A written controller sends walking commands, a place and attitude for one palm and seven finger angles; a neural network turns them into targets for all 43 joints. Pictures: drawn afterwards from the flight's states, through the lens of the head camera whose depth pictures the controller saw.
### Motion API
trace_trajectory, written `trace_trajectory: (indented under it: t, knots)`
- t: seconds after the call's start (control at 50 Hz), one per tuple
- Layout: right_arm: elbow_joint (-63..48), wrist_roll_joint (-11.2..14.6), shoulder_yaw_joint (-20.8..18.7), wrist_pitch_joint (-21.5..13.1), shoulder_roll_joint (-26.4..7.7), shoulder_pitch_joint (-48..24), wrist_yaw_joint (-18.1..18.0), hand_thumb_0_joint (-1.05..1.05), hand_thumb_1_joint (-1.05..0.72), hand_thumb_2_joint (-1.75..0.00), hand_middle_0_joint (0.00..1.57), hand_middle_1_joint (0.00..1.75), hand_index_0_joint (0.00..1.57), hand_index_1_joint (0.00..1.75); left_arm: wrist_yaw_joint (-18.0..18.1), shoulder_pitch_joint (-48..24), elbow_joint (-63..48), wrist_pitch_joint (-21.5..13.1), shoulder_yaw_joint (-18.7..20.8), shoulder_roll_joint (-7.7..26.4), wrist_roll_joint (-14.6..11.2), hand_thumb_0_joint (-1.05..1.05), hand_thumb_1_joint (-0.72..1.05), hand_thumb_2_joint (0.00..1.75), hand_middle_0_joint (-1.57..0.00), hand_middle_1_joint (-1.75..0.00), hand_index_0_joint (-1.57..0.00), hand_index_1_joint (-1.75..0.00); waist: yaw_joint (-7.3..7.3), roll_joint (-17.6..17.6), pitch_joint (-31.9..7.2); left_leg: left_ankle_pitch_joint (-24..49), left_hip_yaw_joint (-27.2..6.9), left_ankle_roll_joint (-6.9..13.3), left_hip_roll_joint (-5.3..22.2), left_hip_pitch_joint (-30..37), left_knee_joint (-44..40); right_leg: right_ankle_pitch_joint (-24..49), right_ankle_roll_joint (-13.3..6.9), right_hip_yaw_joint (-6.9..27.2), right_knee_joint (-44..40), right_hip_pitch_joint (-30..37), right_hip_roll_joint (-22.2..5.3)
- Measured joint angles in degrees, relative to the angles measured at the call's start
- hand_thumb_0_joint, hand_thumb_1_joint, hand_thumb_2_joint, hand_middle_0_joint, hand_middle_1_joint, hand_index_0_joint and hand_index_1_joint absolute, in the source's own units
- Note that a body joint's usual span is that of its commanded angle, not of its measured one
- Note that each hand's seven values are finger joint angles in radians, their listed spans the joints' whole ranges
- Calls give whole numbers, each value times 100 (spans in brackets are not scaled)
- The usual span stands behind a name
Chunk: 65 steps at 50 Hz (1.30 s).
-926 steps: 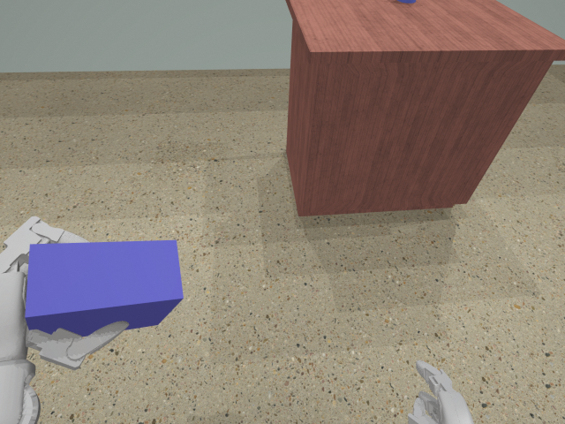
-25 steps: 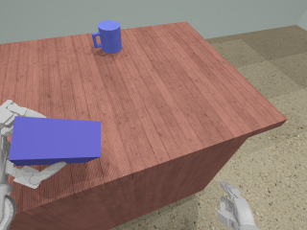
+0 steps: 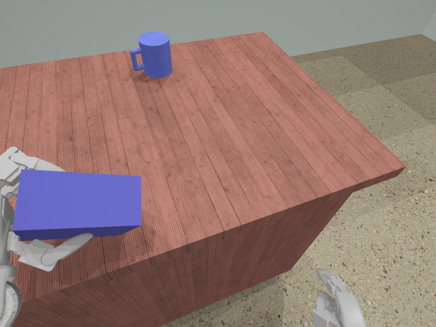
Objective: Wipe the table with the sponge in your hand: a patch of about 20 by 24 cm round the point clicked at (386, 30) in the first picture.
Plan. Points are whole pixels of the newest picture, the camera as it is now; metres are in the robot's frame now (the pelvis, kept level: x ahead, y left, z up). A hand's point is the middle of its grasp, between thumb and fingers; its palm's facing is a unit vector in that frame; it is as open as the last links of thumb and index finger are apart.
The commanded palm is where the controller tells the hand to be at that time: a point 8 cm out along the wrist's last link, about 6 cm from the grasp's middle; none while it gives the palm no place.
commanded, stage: come to a stop and stand still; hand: left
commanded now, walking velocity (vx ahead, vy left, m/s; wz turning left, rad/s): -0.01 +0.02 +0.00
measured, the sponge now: (98, 208) +0.24 +0.20 +0.14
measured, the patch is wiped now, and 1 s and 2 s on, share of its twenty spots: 0.00 0.00 0.00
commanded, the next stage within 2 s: look again from close up in 0.88 s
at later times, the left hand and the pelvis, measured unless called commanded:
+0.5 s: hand (54, 208) +0.22 +0.24 +0.17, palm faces +0.46 -0.84 -0.27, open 10.8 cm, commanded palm +0.16 +0.26 +0.17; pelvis +0.00 -0.02 +0.00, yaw +0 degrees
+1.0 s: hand (56, 208) +0.22 +0.24 +0.17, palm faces +0.40 -0.86 -0.31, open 10.8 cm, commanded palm +0.16 +0.28 +0.17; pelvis +0.00 -0.01 +0.00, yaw +1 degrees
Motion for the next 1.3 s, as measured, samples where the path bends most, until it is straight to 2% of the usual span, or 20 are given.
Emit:
trace_trajectory:
  t: [0.02, 0.04, 0.08, 0.1, 0.14, 0.22, 0.26, 0.32, 0.42, 0.54, 0.72, 0.96, 1.3]
  knots:
    - [-42, -86, -30, -81, -8, 65, -23, 1, -90, -90, 20, 30, 21, 30, -130, -297, 17, 25, 71, 178, 174, 0, -55, 102, -64, -130, -67, -130, 79, -6, 35, -22, -35, 1, 18, -87, 105, -12, -6, -40, 51, -45, 11]
    - [0, -102, -25, -172, 2, 100, -37, 1, -90, -90, 20, 30, 21, 30, -271, -750, 253, -143, 193, 446, 306, 0, -55, 102, -65, -130, -67, -130, 151, -59, 43, -36, -85, 1, 11, -197, 199, -44, -23, -93, 147, -139, -2]
    - [102, -92, 34, -231, 46, 24, 12, 1, -90, -90, 20, 30, 21, 30, -289, -1280, 720, -343, 474, 743, 240, -1, -55, 102, -65, -130, -68, -129, 202, -161, 75, 3, -83, -21, 13, -234, 184, -45, -64, -92, 198, -214, -1]
    - [86, -59, 43, -259, 57, -2, 57, 1, -90, -90, 20, 30, 21, 30, -236, -1326, 865, -353, 581, 740, 143, -1, -55, 102, -65, -129, -68, -129, 179, -174, 72, 24, -44, -35, 12, -226, 154, -35, -70, -54, 225, -248, -1]
    - [-44, -29, 6, -318, 29, 8, 154, 1, -90, -90, 20, 30, 21, 30, -147, -1115, 935, -270, 626, 519, 28, -1, -55, 102, -65, -129, -68, -129, 86, -99, 40, 14, 28, -34, -10, -231, 169, -83, -71, 19, 365, -332, -21]
    - [-141, 25, -70, -374, -78, 106, 220, 1, -90, -90, 20, 30, 21, 30, -26, -250, 489, -219, 130, -139, -91, -1, -55, 102, -65, -130, -67, -130, -28, 138, -29, -98, 84, 19, -43, -225, 285, -223, -12, 79, 561, -374, -54]
    - [-58, 19, -70, -353, -62, 172, 169, 1, -90, -90, 20, 30, 21, 30, -38, 13, 194, -278, -63, -275, -74, -1, -55, 102, -64, -131, -67, -130, -17, 145, -81, -138, 42, 6, -36, -211, 327, -270, -14, 38, 578, -335, -51]
    - [111, 4, -20, -303, 17, 231, 72, 1, -90, -90, 20, 30, 21, 30, -92, 105, 67, -372, -128, -166, -41, -1, -55, 102, -64, -131, -67, -130, 52, 22, -168, -158, -27, -45, 7, -188, 332, -285, -59, -33, 530, -270, -12]
    - [185, -4, 20, -316, 20, 192, -19, 1, -90, -90, 20, 30, 21, 30, -57, -287, 429, -363, 12, -110, -92, -1, -55, 102, -65, -130, -68, -129, 133, -86, -192, -153, -85, -104, 91, -166, 314, -223, -127, -96, 384, -182, 72]
    - [92, -18, -14, -389, -84, 18, 3, 1, -90, -90, 20, 30, 21, 30, 23, -447, 448, -212, 5, -254, -11, -1, -55, 102, -66, -129, -68, -129, 71, -44, -81, -129, -67, -110, 119, -119, 257, -152, -129, -77, 261, -114, 103]
    - [-19, -25, -23, -297, -29, -64, 15, 1, -90, -90, 20, 30, 21, 30, -8, -73, 16, -201, -22, -68, -31, -1, -55, 102, -65, -130, -67, -130, -34, -90, -9, -109, -66, -97, 104, -79, 172, -127, -104, -73, 164, -65, 92]
    - [23, -14, 15, -171, 42, -16, -9, 1, -90, -90, 20, 30, 21, 30, 0, -59, -49, -73, -57, -115, -97, 0, -55, 102, -65, -130, -67, -130, 19, -93, 50, -92, -74, -51, 64, -56, 132, -90, -55, -77, 84, -16, 54]
    - [-17, 6, -5, -120, 52, 11, -33, 1, -90, -90, 20, 30, 21, 30, 6, 16, -137, -18, -28, -49, -76, 0, -55, 102, -65, -130, -68, -130, -14, -77, 50, -51, -83, -11, 0, -43, 72, -80, -10, -83, 65, -11, -9]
